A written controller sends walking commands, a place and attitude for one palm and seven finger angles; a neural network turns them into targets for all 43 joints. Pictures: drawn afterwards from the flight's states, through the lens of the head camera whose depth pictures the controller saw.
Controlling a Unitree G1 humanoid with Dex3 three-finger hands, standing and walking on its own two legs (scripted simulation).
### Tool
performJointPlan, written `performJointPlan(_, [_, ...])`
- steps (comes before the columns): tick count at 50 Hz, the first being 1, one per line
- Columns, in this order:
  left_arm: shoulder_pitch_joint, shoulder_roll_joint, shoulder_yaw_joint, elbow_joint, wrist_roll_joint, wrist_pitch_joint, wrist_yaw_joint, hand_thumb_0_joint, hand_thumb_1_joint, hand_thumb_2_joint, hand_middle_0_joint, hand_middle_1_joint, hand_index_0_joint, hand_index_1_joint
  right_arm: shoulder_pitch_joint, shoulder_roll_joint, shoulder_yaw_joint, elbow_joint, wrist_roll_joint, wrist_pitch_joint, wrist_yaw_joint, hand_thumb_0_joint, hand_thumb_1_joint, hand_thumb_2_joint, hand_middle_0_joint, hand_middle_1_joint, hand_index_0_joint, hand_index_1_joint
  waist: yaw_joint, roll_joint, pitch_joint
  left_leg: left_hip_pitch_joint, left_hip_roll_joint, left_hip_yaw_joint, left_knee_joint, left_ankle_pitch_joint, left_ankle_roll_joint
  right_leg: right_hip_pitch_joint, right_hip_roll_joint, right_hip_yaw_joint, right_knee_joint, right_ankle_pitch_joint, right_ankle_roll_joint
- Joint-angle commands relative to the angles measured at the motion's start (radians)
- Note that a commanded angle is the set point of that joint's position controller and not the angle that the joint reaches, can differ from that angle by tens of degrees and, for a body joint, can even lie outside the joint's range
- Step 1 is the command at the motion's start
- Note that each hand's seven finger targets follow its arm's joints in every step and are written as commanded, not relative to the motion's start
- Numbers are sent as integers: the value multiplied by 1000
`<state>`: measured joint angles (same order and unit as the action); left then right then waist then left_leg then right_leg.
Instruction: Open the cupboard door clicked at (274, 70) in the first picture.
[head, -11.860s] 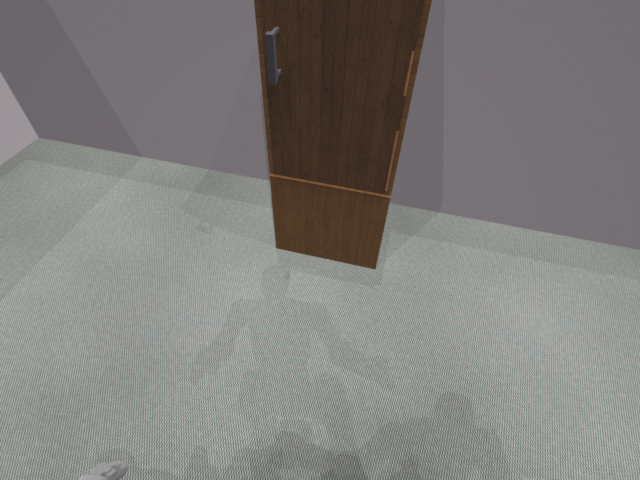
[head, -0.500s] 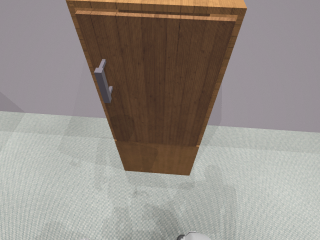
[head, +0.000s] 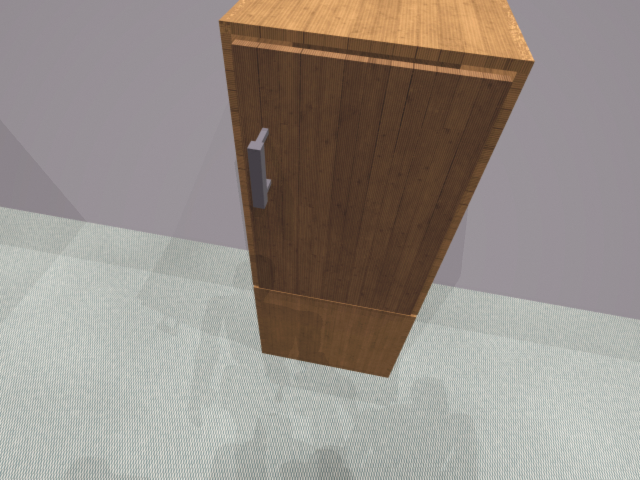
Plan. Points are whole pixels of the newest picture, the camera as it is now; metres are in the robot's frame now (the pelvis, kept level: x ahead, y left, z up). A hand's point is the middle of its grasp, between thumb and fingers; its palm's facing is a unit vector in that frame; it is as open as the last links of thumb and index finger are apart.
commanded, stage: come to a stop and stand still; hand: left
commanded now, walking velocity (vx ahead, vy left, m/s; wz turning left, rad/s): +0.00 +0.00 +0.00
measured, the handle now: (261, 168) +0.57 +0.15 +0.06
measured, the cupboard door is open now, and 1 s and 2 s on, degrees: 0 0 0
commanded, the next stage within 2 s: look again from close up in 0.24 s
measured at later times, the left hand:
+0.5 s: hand out of the picture -0.01 +0.17 -0.17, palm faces +0.01 -0.98 -0.20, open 7.4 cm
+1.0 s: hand out of the picture +0.01 +0.24 -0.16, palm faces -0.01 -0.95 -0.30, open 7.4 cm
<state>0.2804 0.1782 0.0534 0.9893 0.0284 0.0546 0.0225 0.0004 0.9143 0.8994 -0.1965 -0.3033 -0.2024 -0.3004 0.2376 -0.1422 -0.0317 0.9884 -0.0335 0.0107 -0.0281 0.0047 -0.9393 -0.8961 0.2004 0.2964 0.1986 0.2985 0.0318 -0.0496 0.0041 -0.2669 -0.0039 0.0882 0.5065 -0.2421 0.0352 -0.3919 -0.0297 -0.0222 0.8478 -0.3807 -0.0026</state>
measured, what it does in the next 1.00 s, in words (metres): steps on the spot: right foot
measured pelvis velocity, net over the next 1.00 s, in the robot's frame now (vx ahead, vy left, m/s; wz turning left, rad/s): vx -0.04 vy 0.01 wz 0.01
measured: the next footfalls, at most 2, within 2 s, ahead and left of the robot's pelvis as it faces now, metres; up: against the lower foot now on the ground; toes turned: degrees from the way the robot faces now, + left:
right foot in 0.06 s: +0.01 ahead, -0.11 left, +0.00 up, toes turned -3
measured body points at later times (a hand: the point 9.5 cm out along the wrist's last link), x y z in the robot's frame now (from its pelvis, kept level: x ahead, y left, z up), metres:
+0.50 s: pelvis -0.02 +0.00 +0.00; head -0.03 -0.01 +0.45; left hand -0.01 +0.22 -0.16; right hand +0.00 -0.25 -0.15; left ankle +0.02 +0.10 -0.73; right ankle -0.03 -0.11 -0.73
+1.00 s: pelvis -0.04 +0.01 +0.01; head -0.05 +0.02 +0.45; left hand +0.01 +0.29 -0.13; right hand +0.01 -0.27 -0.13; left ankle +0.02 +0.10 -0.73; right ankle -0.03 -0.11 -0.73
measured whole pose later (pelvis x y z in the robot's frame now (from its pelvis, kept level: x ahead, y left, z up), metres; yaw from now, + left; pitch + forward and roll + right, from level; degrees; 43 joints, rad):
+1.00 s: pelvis -0.04 +0.01 +0.01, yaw +0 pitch -2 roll -1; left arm 0.24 0.30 0.00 0.99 0.02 0.01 0.01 0.01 0.90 0.90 -0.20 -0.30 -0.21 -0.30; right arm 0.23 -0.29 -0.02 1.02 -0.02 0.00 0.01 0.01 -0.91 -0.90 0.20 0.30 0.20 0.30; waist -0.01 0.00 0.01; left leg -0.26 0.00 0.08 0.44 -0.15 0.04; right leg -0.19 -0.02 -0.05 0.45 -0.22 0.01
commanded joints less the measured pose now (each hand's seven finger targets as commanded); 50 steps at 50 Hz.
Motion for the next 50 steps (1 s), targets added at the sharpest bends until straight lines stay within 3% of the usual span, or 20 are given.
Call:
performJointPlan(1, [68,-6,-21,-29,-6,-51,2,0,900,900,-200,-300,-200,-300,56,-128,-22,-31,8,-21,-6,0,-900,-900,200,300,200,300,-19,123,0,58,211,-196,-147,122,110,113,-14,-8,-351,23,16])
performJointPlan(2, [96,4,-24,-10,-6,-61,5,0,900,900,-200,-300,-200,-300,59,-115,-17,-25,17,-23,-4,0,-900,-900,200,300,200,300,-11,69,-17,60,175,-169,-91,155,76,177,-23,20,-481,157,14])
performJointPlan(3, [105,36,-27,3,-5,-73,11,0,900,900,-200,-300,-200,-300,69,-87,-13,-23,29,-27,-2,0,-900,-900,200,300,200,300,-29,-16,-29,24,125,-128,-40,134,29,227,-93,135,-509,286,-14])
performJointPlan(4, [111,73,-27,11,-5,-81,14,0,900,900,-200,-300,-200,-300,62,-70,-7,-28,33,-29,1,0,-900,-900,200,300,200,300,-37,-96,-28,8,79,-76,-24,62,-3,227,-178,198,-494,443,-47])
performJointPlan(5, [106,89,-32,14,-9,-82,11,0,900,900,-200,-300,-200,-300,59,-69,-5,-25,32,-31,6,0,-900,-900,200,300,200,300,-47,-77,-30,36,57,-68,-48,32,-14,203,-207,196,-475,509,-72])
performJointPlan(6, [98,74,-33,28,-11,-89,12,0,900,900,-200,-300,-200,-300,46,-74,-3,-8,26,-26,4,0,-900,-900,200,300,200,300,-46,-134,-57,71,62,-66,-43,83,-21,201,-164,186,-459,535,-73])
performJointPlan(7, [94,61,-35,34,-11,-91,14,0,900,900,-200,-300,-200,-300,46,-77,-7,3,25,-25,2,0,-900,-900,200,300,200,300,-47,-132,-52,86,71,-66,-46,111,-21,198,-148,162,-452,536,-69])
performJointPlan(8, [97,56,-40,34,-13,-89,15,0,900,900,-200,-300,-200,-300,45,-82,-6,12,26,-27,2,0,-900,-900,200,300,200,300,-44,-87,-36,108,80,-70,-65,132,-20,174,-137,145,-454,496,-63])
performJointPlan(12, [112,42,-49,59,-14,-78,14,0,900,900,-200,-300,-200,-300,43,-81,6,53,28,-27,1,0,-900,-900,200,300,200,300,-35,34,50,115,108,-93,-119,113,-8,110,-88,115,-506,225,-39])
performJointPlan(16, [122,35,-52,81,-15,-73,13,0,900,900,-200,-300,-200,-300,56,-72,12,82,25,-21,1,0,-900,-900,200,300,200,300,-32,56,112,69,101,-107,-163,-3,-12,85,-77,120,-548,65,-41])
performJointPlan(17, [95,241,-42,8,8,-97,18,0,900,900,-200,-300,-200,-300,-6,-235,-11,-42,15,-29,17,0,-900,-900,200,300,200,300,-63,117,186,59,69,-126,-112,57,-24,52,-58,91,-519,126,-45])
performJointPlan(18, [69,180,-18,0,-3,-100,20,0,900,900,-200,-300,-200,-300,-22,-225,-28,-66,10,-50,6,0,-900,-900,200,300,200,300,-42,166,21,77,96,-132,-57,54,-10,84,-96,120,-467,101,-54])
performJointPlan(19, [61,167,-16,3,1,-105,21,0,900,900,-200,-300,-200,-300,-4,-188,-30,-50,10,-54,-1,0,-900,-900,200,300,200,300,-55,152,-52,94,97,-136,-32,93,-5,116,-101,127,-465,149,-64])
performJointPlan(20, [60,157,-22,-7,-6,-103,19,0,900,900,-200,-300,-200,-300,22,-175,-24,-51,12,-49,-2,0,-900,-900,200,300,200,300,-56,125,-58,86,91,-126,-20,68,-4,127,-106,125,-477,131,-65])
performJointPlan(23, [37,144,-18,-31,-5,-91,20,0,900,900,-200,-300,-200,-300,56,-162,-24,-63,9,-36,4,0,-900,-900,200,300,200,300,-61,-8,6,26,80,-110,-10,24,1,90,-109,133,-497,54,-69])
performJointPlan(29, [6,179,-12,-71,-8,-78,18,0,900,900,-200,-300,-200,-300,56,-204,-25,-66,9,-37,9,0,-900,-900,200,300,200,300,-41,53,94,-40,107,-147,-100,-6,12,95,-64,87,-445,78,-58])
performJointPlan(32, [-10,207,-8,-82,-7,-78,14,0,900,900,-200,-300,-200,-300,31,-242,-28,-71,10,-44,11,0,-900,-900,200,300,200,300,-28,88,68,-47,122,-169,-141,-24,19,144,-60,76,-437,119,-50])
performJointPlan(41, [-68,264,-7,-90,-6,-79,3,0,900,900,-200,-300,-200,-300,-19,-305,-32,-58,12,-41,22,0,-900,-900,200,300,200,300,-36,38,52,-24,126,-190,-204,-140,10,133,-75,90,-492,33,-38])
performJointPlan(49, [-62,281,-13,-59,-4,-78,-1,0,900,900,-200,-300,-200,-300,-41,-329,-31,-32,15,-39,27,0,-900,-900,200,300,200,300,-40,71,31,0,129,-197,-230,-166,4,130,-83,91,-515,20,-32])
performJointPlan(50, [-33,237,-24,-40,-5,-73,0,0,900,900,-200,-300,-200,-300,-29,-287,-19,-18,12,-34,28,0,-900,-900,200,300,200,300,-39,80,14,13,131,-187,-233,-198,-4,132,-80,86,-517,-4,-25])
